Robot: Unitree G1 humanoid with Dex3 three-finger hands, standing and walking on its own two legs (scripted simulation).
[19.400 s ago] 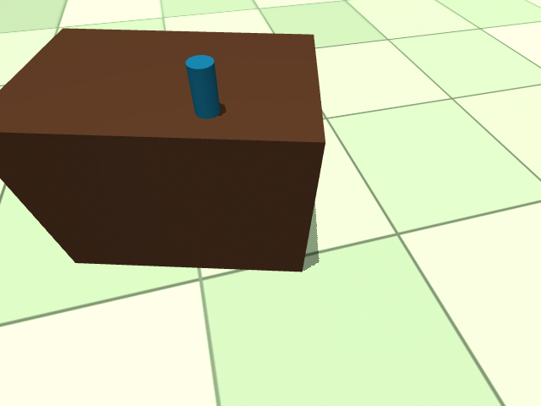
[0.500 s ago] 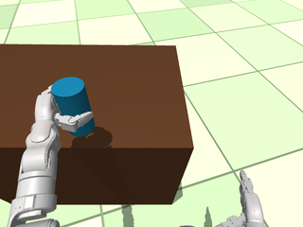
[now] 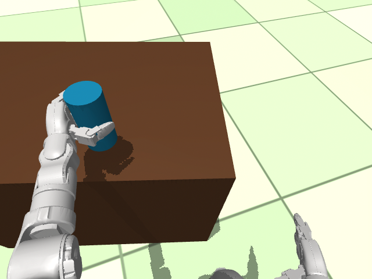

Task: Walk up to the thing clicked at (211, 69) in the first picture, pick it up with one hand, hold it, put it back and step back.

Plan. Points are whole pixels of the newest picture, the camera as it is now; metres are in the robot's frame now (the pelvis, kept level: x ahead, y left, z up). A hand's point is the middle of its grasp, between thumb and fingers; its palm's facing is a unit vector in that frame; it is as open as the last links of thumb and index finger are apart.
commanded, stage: crouch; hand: left
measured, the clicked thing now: (93, 118) +0.43 +0.18 +0.10
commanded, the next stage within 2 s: lower in 0.08 s
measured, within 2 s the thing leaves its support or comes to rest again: rests again in 1.26 s
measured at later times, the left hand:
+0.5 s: hand (97, 120) +0.45 +0.18 +0.07, palm faces +0.15 -0.99 -0.01, open 10.2 cm
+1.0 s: hand (96, 125) +0.45 +0.19 +0.06, palm faces +0.14 -0.99 -0.02, open 10.2 cm
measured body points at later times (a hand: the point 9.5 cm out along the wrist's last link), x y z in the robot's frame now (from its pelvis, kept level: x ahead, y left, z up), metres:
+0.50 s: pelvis -0.01 +0.00 -0.01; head +0.06 +0.00 +0.43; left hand +0.43 +0.23 +0.08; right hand +0.14 -0.26 -0.06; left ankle -0.01 +0.12 -0.72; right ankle +0.04 -0.15 -0.72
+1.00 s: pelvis +0.00 +0.00 -0.02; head +0.06 +0.02 +0.42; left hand +0.43 +0.24 +0.06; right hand +0.15 -0.26 -0.06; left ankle -0.01 +0.12 -0.72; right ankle +0.04 -0.15 -0.72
